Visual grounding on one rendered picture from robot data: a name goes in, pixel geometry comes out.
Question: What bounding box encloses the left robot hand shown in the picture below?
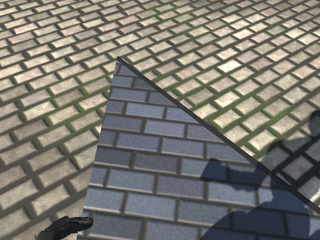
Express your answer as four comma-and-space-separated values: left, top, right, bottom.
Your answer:
35, 216, 94, 240

